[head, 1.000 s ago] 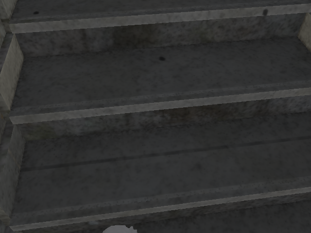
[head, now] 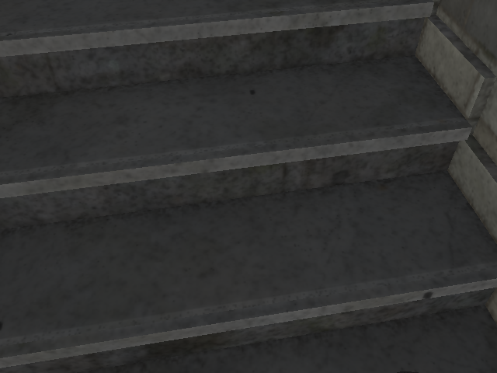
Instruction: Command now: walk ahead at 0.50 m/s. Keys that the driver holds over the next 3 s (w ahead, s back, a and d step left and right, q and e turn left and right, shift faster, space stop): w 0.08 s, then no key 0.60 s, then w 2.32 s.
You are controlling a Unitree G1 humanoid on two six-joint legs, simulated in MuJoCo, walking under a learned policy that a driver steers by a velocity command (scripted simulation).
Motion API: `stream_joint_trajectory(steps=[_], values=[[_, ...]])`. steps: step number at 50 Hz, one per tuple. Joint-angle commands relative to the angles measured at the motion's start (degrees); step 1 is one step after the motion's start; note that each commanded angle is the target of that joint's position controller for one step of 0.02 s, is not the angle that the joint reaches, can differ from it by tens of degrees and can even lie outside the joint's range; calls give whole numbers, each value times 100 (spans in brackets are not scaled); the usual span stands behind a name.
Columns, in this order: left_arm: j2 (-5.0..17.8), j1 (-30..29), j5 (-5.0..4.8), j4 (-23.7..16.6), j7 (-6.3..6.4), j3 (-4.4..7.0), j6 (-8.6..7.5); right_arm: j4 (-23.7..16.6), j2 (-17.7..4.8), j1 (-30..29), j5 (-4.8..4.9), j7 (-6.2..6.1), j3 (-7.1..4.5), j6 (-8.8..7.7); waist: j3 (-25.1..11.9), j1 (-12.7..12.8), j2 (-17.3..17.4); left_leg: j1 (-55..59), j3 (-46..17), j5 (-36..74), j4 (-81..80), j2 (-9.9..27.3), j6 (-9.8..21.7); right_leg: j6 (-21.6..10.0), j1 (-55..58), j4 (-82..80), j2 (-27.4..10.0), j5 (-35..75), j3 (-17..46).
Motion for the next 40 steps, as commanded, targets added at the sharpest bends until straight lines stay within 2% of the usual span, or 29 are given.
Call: stream_joint_trajectory(steps=[1, 2, 5, 7, 9, 10, 11, 12, 13, 14, 15, 16, 17, 18, 19, 20, 22, 23, 25, 27, 28, 30, 31, 34, 35, 37, 38, 39, 40], values=[[-87, 280, 30, -2, -158, -169, -362, -121, 553, 177, 88, -117, 261, 200, 659, -139, -391, -1135, 452, -225, 1112, -113, 13, -181, -125, -2407, -1244, 1162, 1598], [91, 471, 22, 117, -183, -123, -400, -348, 649, -387, 71, -184, 303, 208, 739, 5, -651, -1954, 467, -779, 1887, -162, 103, -254, 366, -2588, -1356, 992, 1806], [91, 761, -40, 263, -101, -122, -356, -970, 576, -1423, -129, -213, 466, 181, 1088, -11, -197, -2239, 728, -1397, 398, 287, 185, 67, 618, -3066, -1117, 384, 1540], [-7, 1134, -84, 340, 171, -139, -293, -1101, 528, -1712, -100, -146, 497, 200, 858, 174, -361, -1455, 1077, -1250, -897, 543, 65, -13, 862, -3543, -1119, 1724, 1398], [299, 1325, -180, 230, 390, -70, -204, -964, 673, -1561, -5, -83, 579, 276, 285, 357, -641, 286, 1473, -1635, -2830, 443, 127, -255, 1454, -4097, -1098, 4117, 985], [302, 1033, -240, 8, 444, -95, -171, -708, 718, -1140, 159, -49, 601, 293, -139, 172, -451, 1574, 1833, -1705, -3783, 112, 232, -321, 1442, -3693, -1047, 6333, 583], [570, 1110, -248, -68, 462, -41, -203, -477, 620, -682, 286, -111, 546, 291, -575, 1, -894, 2484, 1965, -1797, -4213, -265, 250, -364, 1758, -3053, -1184, 8725, 587], [814, 1043, -147, -90, 433, 5, -260, -211, 358, 56, 268, -187, 426, 306, -910, -311, -1265, 2848, 1797, -1971, -4770, -448, 266, -370, 2504, -2338, -1406, 9913, 745], [906, 833, -264, -156, 324, 25, -355, 14, -22, 839, 257, -218, 309, 271, -1242, -737, -1520, 3495, 1539, -1718, -5695, -548, 373, -288, 2897, -1305, -1558, 10426, 727], [948, 895, -297, -185, 213, 86, -415, 246, -371, 1402, 54, -221, 156, 195, -1496, -931, -1485, 4338, 532, -1345, -6383, -272, 579, -67, 2445, -6, -1327, 9143, 797], [462, 1110, -527, -569, 15, 57, -414, 592, -1010, 2120, -87, -303, -70, 192, -1954, -881, 457, 5932, -2371, 874, -7430, 1611, 1807, 436, 98, 2834, -181, 5488, 742], [396, 972, -218, -570, -133, 102, -369, 480, -1020, 1556, -37, -365, -140, 312, -2332, -649, 962, 5466, -4288, 1181, -9438, 1898, 1962, 515, -130, 5048, 527, 1094, 1509], [-79, 906, -59, -887, -172, 73, -192, 432, -935, 586, 9, -305, -185, 296, -1630, -27, 223, 4713, -3746, -602, -9248, 1936, 1745, 538, -901, 6166, 279, 1168, 1982], [-159, 340, 102, -1164, -95, 35, -38, 699, -474, 258, 12, -304, -121, 306, -576, 220, -565, 3789, -3032, -2295, -8852, 1710, 1321, 403, -1549, 6225, 48, 1539, 1701], [-274, -165, 200, -1479, 64, -8, 55, 979, -171, 337, -3, -362, -64, 255, 361, 216, -611, 2957, -2231, -2353, -8613, 1500, 960, 214, -2033, 6273, -56, 1570, 1759], [-415, -167, 165, -1615, 175, -77, 104, 1291, 237, 493, -65, -348, 47, 175, 568, 394, -403, 2776, -1757, -2047, -8591, 1293, 710, 110, -2407, 6602, 67, 1459, 1911], [-585, 261, 39, -1565, 278, -191, 198, 1670, 385, 812, -98, -269, 114, -22, 597, 645, -228, 2850, -860, -848, -8617, 1093, 397, 28, -2755, 6658, 237, 1275, 2037], [-688, 291, 100, -1659, 331, -260, 229, 1838, 191, 971, -61, -243, 75, -110, 560, 814, -47, 3077, -443, -335, -8547, 953, 269, 38, -3034, 6267, 127, 1308, 2177], [-507, 264, 134, -1578, 396, -256, 297, 1911, -99, 1121, -27, -159, 32, -252, 352, 861, -44, 3151, 24, 426, -8685, 858, 285, 148, -2983, 6001, 176, 1492, 1936], [-292, -33, 52, -1710, 371, -262, 409, 1646, -363, 700, 17, -263, 4, -227, 181, 955, 11, 2864, 363, 555, -9084, 794, 418, 362, -2213, 4324, -159, 1895, 1354], [-92, 7, -108, -1530, 338, -224, 451, 1529, -348, 646, 32, -328, 43, -240, -78, 862, -45, 3096, 448, 870, -9399, 808, 373, 452, -1649, 3397, -378, 1896, 1101], [-172, 91, -219, -1287, 318, -247, 527, 1518, -579, 617, -39, -344, -50, -221, -223, 788, 461, 3098, 439, 780, -9664, 914, 389, 478, -622, 2412, -677, 1774, 894], [-194, -238, -277, -1309, 307, -250, 550, 1483, -561, 722, 48, -326, -73, -215, -59, 552, 491, 3113, 359, -150, -9913, 918, 358, 468, -328, 1726, -713, 1729, 837], [-402, -94, -113, -1140, 286, -219, 462, 1648, -505, 1248, 31, -229, -164, -41, 31, 210, 564, 3907, 61, -807, -9888, 1082, 463, 298, 148, 481, -480, 1274, 621], [-393, 59, -110, -1111, 289, -203, 443, 1612, -674, 1402, -104, -197, -234, 7, 64, 180, 662, 4153, 61, -1594, -9751, 1019, 513, 288, 344, -390, -260, 558, 320], [-322, 162, -84, -948, 303, -178, 357, 1604, -655, 1767, -110, -194, -330, 226, 464, 26, 45, 3974, -295, -3104, -9234, 943, 462, 238, 758, -1298, -85, -394, 301], [-227, 518, -65, -862, 285, -170, 255, 1556, -452, 1776, -41, -186, -304, 300, 520, 137, -590, 3619, -75, -3161, -8346, 731, 322, 254, 1143, -1817, -560, -471, 1087], [223, 681, 17, -872, 311, -93, 151, 1382, -111, 1639, 134, -105, -238, 271, 474, 128, -1618, 2342, 539, -2648, -6914, 98, 31, -176, 1692, -2599, -1489, -1278, 2817], [486, 1061, 48, -796, 314, 62, 192, 1236, -284, 1378, 92, -22, -253, 225, 535, 456, -2344, 1430, 947, -2660, -5359, -132, -101, -968, 1651, -3452, -2272, -2498, 4504]])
